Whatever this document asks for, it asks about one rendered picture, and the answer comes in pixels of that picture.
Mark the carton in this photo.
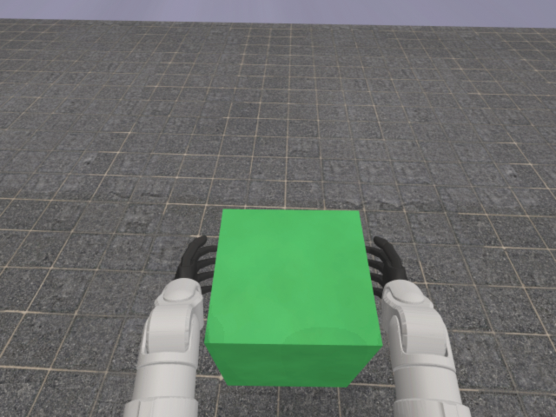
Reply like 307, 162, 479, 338
204, 209, 383, 387

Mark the robot right forearm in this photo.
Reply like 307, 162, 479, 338
381, 280, 472, 417

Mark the right robot hand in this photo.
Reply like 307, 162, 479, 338
365, 236, 408, 298

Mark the robot left forearm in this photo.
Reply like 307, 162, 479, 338
123, 278, 204, 417

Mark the left robot hand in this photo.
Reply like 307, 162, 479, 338
174, 235, 218, 295

